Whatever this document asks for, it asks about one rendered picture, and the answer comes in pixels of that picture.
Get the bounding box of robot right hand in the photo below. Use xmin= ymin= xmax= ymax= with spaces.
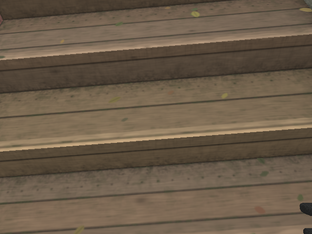
xmin=299 ymin=203 xmax=312 ymax=234

